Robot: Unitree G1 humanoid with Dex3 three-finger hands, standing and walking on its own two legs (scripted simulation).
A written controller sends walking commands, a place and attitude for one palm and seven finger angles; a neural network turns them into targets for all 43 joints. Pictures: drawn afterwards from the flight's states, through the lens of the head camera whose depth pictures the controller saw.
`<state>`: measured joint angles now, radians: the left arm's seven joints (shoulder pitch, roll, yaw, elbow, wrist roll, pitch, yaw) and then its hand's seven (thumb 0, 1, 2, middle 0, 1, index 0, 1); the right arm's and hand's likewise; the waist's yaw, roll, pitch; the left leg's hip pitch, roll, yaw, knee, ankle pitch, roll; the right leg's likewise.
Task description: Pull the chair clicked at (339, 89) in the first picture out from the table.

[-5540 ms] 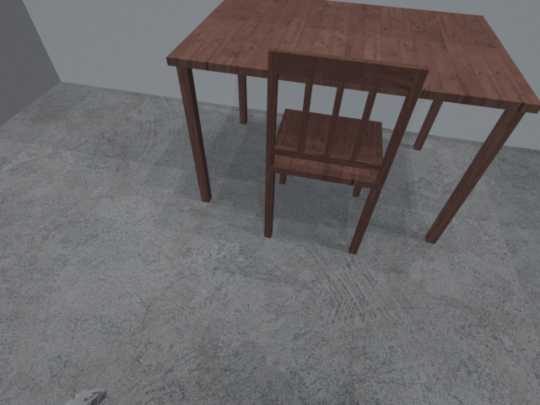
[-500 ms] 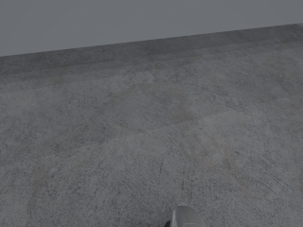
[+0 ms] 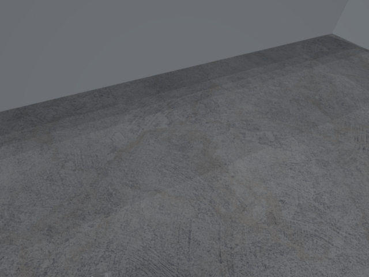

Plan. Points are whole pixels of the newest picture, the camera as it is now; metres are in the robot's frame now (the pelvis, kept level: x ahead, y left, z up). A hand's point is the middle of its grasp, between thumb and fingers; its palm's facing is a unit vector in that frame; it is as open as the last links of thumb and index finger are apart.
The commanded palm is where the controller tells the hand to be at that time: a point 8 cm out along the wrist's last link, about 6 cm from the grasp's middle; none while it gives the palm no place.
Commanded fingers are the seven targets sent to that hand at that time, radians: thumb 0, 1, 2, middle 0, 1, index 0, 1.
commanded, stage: turn to face it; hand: left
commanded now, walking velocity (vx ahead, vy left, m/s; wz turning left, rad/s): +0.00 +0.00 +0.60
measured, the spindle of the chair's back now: out of the picture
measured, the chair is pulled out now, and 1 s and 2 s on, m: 0.00 0.00 0.00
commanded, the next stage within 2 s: none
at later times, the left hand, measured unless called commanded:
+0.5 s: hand out of the picture +0.06 +0.22 -0.15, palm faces +0.28 -0.92 -0.29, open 7.4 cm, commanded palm none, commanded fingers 0.00 0.90 0.90 -0.20 -0.30 -0.20 -0.30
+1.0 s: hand out of the picture -0.10 +0.13 -0.15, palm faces +0.59 -0.75 -0.30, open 7.3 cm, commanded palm none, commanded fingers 0.00 0.90 0.90 -0.20 -0.30 -0.20 -0.30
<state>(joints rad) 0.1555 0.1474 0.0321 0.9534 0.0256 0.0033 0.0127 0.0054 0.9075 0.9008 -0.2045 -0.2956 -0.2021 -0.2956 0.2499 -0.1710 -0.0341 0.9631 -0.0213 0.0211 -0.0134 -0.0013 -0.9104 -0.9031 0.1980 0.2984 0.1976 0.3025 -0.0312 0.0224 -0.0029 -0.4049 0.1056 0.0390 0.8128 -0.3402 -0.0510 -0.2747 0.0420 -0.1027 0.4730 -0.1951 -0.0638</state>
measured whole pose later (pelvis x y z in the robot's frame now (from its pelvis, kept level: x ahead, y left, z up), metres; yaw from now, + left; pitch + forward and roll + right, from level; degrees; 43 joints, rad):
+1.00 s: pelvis +0.00 -0.05 +0.00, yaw +34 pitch +0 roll +2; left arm 0.29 0.20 0.05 0.92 0.03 0.02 0.03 0.00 0.91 0.90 -0.21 -0.30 -0.20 -0.30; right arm 0.10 -0.26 -0.08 0.92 -0.02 0.09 0.02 0.01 -0.91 -0.90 0.20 0.30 0.20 0.30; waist 0.03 0.01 0.10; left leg -0.41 0.05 0.07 0.88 -0.42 -0.08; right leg -0.20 -0.15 -0.29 0.54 -0.32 -0.02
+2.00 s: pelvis -0.03 -0.07 +0.00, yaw +71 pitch -1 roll +1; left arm 0.26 0.22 0.05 0.91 0.03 0.03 0.02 0.01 0.90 0.90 -0.21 -0.30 -0.20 -0.30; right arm 0.15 -0.26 -0.08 0.92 -0.02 0.07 0.03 0.01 -0.91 -0.90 0.20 0.30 0.20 0.30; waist 0.02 -0.03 0.09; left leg -0.33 0.04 0.08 0.69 -0.37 -0.06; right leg -0.22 -0.20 -0.27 0.60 -0.34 0.04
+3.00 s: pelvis -0.06 -0.10 -0.01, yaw +106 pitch +0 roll +1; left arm 0.27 0.26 0.07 0.93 0.02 0.07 0.02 0.01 0.91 0.90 -0.21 -0.30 -0.20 -0.30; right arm 0.13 -0.24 -0.06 0.89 -0.02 0.03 0.02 0.00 -0.91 -0.90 0.20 0.30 0.20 0.30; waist 0.02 -0.06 0.09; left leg -0.31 0.00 0.06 0.64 -0.33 0.03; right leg -0.36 -0.18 -0.15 0.92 -0.54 0.07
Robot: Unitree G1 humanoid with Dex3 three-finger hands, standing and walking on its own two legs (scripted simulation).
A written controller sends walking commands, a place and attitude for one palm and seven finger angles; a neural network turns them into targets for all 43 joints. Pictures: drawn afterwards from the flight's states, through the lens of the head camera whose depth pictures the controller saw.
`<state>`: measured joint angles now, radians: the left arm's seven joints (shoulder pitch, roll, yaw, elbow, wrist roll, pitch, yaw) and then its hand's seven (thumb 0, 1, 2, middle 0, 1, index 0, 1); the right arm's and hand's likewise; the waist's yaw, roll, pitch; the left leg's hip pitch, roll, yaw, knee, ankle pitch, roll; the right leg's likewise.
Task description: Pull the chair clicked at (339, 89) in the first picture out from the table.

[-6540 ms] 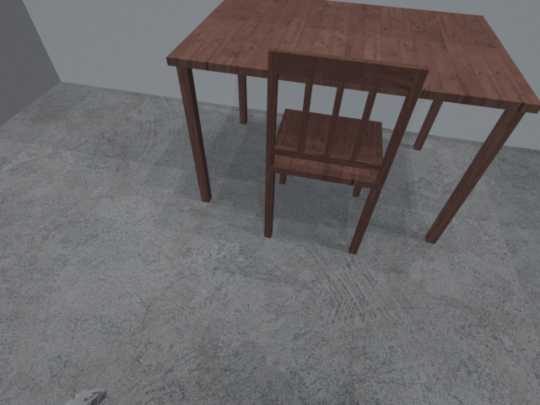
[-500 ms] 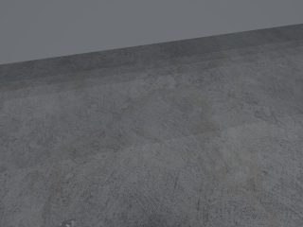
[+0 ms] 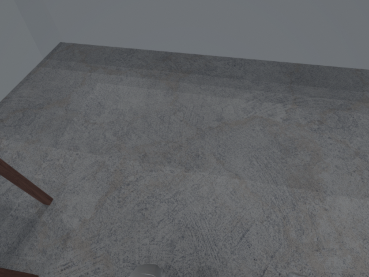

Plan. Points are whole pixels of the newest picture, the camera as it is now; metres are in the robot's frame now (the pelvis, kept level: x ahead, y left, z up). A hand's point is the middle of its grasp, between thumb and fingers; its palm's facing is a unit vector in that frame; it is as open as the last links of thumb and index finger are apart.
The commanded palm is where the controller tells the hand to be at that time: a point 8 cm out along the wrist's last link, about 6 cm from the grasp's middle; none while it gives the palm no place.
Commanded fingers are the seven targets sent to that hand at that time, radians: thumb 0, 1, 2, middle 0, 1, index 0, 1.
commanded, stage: turn to face it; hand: left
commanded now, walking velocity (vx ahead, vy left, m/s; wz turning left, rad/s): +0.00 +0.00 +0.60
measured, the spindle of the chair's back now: out of the picture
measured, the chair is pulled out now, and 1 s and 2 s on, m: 0.00 0.00 0.00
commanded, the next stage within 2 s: none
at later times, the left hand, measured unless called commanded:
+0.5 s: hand out of the picture +0.06 +0.24 -0.15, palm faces +0.31 -0.92 -0.26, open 7.4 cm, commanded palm none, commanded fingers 0.00 0.90 0.90 -0.20 -0.30 -0.20 -0.30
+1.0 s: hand out of the picture -0.11 +0.20 -0.17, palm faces +0.61 -0.75 -0.26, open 7.4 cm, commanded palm none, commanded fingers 0.00 0.90 0.90 -0.20 -0.30 -0.20 -0.30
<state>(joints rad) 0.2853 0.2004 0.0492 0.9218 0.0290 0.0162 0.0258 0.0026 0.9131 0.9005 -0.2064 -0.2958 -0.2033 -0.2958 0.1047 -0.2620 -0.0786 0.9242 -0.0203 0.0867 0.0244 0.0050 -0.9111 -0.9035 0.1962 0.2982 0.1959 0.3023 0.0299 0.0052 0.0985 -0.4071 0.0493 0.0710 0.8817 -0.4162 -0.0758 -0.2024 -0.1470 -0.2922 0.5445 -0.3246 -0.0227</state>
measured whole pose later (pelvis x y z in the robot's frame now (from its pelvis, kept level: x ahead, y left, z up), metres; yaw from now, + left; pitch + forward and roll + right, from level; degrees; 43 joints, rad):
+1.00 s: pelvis -0.03 +0.00 -0.01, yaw +37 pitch -1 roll +1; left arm 0.26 0.22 0.05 0.91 0.03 0.03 0.02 0.01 0.90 0.90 -0.21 -0.30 -0.20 -0.30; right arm 0.15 -0.26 -0.08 0.92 -0.02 0.07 0.03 0.01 -0.91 -0.90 0.20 0.30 0.20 0.30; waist 0.02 -0.03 0.09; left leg -0.33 0.04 0.08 0.69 -0.37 -0.06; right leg -0.22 -0.20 -0.27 0.60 -0.34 0.04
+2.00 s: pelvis -0.07 -0.01 -0.02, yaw +72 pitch +0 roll +1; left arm 0.27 0.26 0.07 0.93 0.02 0.07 0.02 0.01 0.91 0.90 -0.21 -0.30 -0.20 -0.30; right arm 0.13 -0.24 -0.06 0.89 -0.02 0.03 0.02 0.00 -0.91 -0.90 0.20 0.30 0.20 0.30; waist 0.02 -0.06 0.09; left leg -0.31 0.00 0.06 0.64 -0.33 0.03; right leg -0.36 -0.18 -0.15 0.92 -0.54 0.07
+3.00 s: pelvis -0.08 +0.06 +0.00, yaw +81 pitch -1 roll -1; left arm 0.49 0.13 0.04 1.18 0.03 0.01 0.00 0.01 0.91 0.90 -0.20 -0.30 -0.20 -0.30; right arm 0.20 -0.12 -0.05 1.02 -0.03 -0.06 -0.02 0.00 -0.92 -0.90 0.20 0.30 0.20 0.30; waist 0.04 -0.05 0.01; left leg -0.24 0.04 0.13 0.55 -0.29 0.03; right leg -0.26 -0.04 -0.07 0.82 -0.44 -0.02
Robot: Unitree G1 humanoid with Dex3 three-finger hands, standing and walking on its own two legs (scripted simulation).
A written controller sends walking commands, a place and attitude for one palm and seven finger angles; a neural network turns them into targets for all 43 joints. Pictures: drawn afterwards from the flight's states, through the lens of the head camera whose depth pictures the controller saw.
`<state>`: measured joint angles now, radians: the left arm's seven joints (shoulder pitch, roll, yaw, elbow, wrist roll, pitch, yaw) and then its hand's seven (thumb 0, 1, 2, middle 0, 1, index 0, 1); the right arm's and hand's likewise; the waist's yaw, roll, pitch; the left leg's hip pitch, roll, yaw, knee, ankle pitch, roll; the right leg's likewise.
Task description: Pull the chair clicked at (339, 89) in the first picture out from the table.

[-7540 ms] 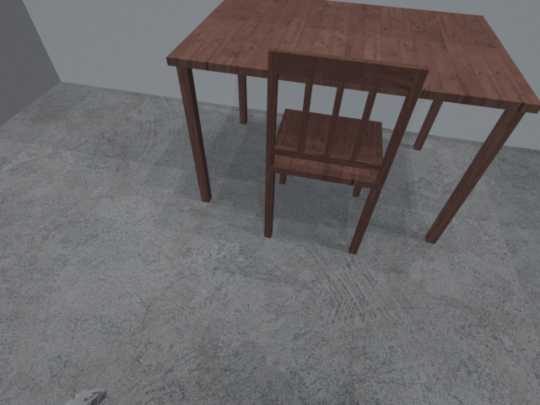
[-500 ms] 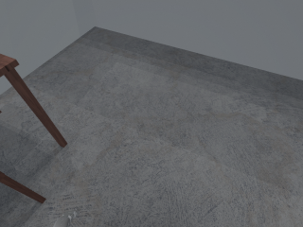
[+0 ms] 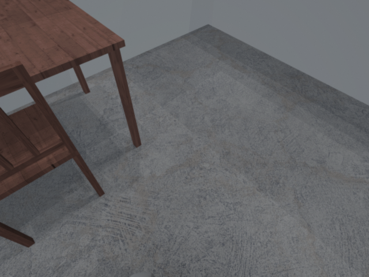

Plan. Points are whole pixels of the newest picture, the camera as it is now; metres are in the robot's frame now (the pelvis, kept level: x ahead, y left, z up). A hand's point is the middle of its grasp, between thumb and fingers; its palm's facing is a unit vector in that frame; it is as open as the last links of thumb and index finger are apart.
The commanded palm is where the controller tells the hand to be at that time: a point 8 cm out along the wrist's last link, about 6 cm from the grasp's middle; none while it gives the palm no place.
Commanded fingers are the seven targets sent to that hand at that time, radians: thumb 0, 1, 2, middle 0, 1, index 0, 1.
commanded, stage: turn to face it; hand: left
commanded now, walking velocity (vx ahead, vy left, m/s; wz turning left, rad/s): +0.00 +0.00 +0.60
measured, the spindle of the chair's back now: out of the picture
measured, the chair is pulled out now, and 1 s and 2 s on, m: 0.00 0.00 0.00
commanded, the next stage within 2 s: take the last steps up to it in 1.30 s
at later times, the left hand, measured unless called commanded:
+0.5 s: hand out of the picture +0.04 +0.22 -0.14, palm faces +0.29 -0.91 -0.30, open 7.4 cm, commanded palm none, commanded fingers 0.00 0.90 0.90 -0.20 -0.30 -0.20 -0.30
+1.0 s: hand out of the picture -0.14 +0.21 -0.18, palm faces +0.60 -0.76 -0.25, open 7.4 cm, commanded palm none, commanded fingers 0.00 0.90 0.90 -0.20 -0.30 -0.20 -0.30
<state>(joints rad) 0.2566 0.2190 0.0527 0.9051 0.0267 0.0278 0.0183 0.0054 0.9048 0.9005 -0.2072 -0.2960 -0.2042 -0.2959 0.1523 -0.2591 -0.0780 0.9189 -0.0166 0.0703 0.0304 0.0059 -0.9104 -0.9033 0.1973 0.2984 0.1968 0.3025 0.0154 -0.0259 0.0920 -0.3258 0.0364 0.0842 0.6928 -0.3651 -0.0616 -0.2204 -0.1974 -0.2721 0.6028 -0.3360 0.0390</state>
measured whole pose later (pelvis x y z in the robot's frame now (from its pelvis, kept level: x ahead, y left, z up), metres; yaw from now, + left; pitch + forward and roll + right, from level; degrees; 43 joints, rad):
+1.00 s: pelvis -0.04 +0.02 -0.01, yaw +35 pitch +0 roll +1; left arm 0.27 0.26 0.07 0.93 0.02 0.07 0.02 0.01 0.91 0.90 -0.21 -0.30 -0.20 -0.30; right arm 0.13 -0.24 -0.06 0.89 -0.02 0.03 0.02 0.00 -0.91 -0.90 0.20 0.30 0.20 0.30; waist 0.02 -0.06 0.09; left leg -0.31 0.00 0.06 0.64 -0.33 0.03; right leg -0.36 -0.18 -0.15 0.92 -0.54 0.07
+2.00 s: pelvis -0.01 +0.07 +0.00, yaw +44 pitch -1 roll -1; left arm 0.49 0.13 0.04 1.18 0.03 0.01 0.00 0.01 0.91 0.90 -0.20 -0.30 -0.20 -0.30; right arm 0.20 -0.12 -0.05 1.02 -0.03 -0.06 -0.02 0.00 -0.92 -0.90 0.20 0.30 0.20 0.30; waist 0.04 -0.05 0.01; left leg -0.24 0.04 0.13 0.55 -0.29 0.03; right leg -0.26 -0.04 -0.07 0.82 -0.44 -0.02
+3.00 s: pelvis +0.22 +0.18 +0.00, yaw +43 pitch -1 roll +0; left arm 0.23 0.15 0.04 1.08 0.02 0.01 0.04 0.00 0.92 0.90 -0.21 -0.30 -0.20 -0.30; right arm 0.12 -0.17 -0.04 1.01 -0.01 0.03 -0.03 0.00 -0.92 -0.90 0.20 0.30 0.20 0.30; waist 0.04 0.00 0.05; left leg -0.23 0.01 0.03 0.53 -0.27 -0.03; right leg -0.29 -0.02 -0.15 0.53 -0.23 -0.06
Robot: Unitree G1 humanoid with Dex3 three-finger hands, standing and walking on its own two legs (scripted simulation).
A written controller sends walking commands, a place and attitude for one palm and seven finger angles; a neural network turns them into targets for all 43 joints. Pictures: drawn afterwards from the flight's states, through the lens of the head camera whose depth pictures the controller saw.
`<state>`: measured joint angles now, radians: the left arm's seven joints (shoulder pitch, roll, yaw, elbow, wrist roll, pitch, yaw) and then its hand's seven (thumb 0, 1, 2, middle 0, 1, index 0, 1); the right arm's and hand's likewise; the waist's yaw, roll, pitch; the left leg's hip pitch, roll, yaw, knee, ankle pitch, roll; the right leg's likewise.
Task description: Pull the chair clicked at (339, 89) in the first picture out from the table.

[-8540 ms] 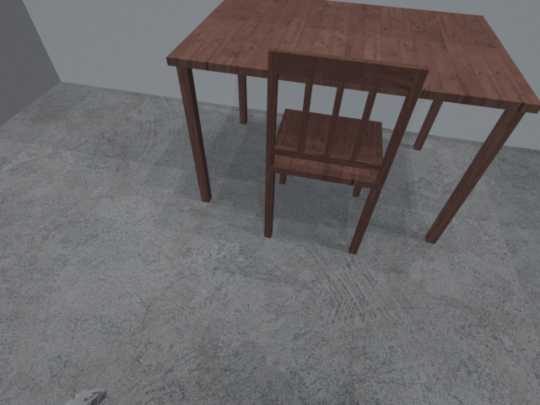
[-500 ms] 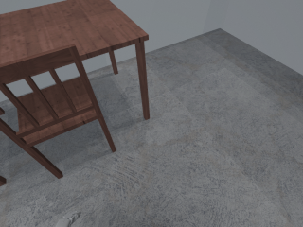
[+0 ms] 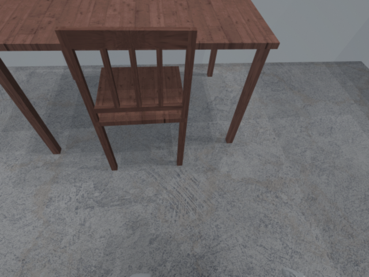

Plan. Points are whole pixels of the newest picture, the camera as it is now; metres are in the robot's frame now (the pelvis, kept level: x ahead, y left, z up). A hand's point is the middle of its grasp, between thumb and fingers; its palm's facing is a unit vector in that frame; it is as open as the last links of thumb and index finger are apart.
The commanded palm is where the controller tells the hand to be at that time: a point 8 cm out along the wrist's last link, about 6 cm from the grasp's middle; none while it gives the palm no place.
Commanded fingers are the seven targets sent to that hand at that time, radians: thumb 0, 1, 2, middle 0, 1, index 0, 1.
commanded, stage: turn to face it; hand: left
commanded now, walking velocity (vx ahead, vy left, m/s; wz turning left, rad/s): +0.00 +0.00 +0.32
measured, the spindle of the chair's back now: (135, 79) +0.76 +0.24 -0.09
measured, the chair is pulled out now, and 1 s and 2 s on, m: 0.00 0.00 0.00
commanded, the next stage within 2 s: take the last steps up to it in 0.30 s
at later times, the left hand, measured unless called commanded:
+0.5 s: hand out of the picture +0.05 +0.17 -0.13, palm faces +0.19 -0.94 -0.28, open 7.4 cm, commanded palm none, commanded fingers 0.00 0.90 0.90 -0.20 -0.30 -0.20 -0.30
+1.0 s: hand out of the picture -0.08 +0.14 -0.16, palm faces +0.27 -0.96 -0.10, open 7.4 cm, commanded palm none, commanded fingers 0.00 0.90 0.90 -0.20 -0.30 -0.20 -0.30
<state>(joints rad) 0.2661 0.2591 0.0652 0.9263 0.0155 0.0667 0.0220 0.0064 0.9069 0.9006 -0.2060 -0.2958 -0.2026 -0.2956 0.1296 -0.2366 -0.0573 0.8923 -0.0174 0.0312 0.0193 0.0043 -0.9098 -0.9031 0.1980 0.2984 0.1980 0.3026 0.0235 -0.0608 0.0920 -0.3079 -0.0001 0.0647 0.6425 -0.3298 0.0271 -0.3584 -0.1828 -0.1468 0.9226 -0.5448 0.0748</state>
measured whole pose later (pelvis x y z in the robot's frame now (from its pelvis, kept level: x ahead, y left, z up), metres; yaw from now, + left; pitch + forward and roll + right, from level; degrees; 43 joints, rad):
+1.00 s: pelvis +0.06 +0.02 +0.01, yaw +9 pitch -1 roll -1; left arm 0.49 0.13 0.04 1.18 0.03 0.01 0.00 0.01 0.91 0.90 -0.20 -0.30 -0.20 -0.30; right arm 0.20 -0.12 -0.05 1.02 -0.03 -0.06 -0.02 0.00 -0.92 -0.90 0.20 0.30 0.20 0.30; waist 0.04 -0.05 0.01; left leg -0.24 0.04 0.13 0.55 -0.29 0.03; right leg -0.26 -0.04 -0.07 0.82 -0.44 -0.02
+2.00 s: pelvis +0.31 -0.01 +0.01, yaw +8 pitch -1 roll +0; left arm 0.23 0.15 0.04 1.08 0.02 0.01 0.04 0.00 0.92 0.90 -0.21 -0.30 -0.20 -0.30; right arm 0.12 -0.17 -0.04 1.01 -0.01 0.03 -0.03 0.00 -0.92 -0.90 0.20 0.30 0.20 0.30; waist 0.04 0.00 0.05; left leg -0.23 0.01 0.03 0.53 -0.27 -0.03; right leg -0.29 -0.02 -0.15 0.53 -0.23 -0.06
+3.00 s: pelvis +0.33 -0.02 +0.02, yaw +7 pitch -1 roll +1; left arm 0.30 0.14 -0.01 1.11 0.00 -0.03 0.04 0.01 0.94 0.90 -0.20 -0.30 -0.20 -0.30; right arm 0.34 -0.12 0.02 1.13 -0.02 -0.02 -0.03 0.00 -0.91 -0.90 0.20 0.30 0.20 0.30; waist -0.01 0.02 0.01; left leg -0.12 0.02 0.05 0.42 -0.27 -0.01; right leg -0.21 0.01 -0.10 0.46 -0.24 -0.07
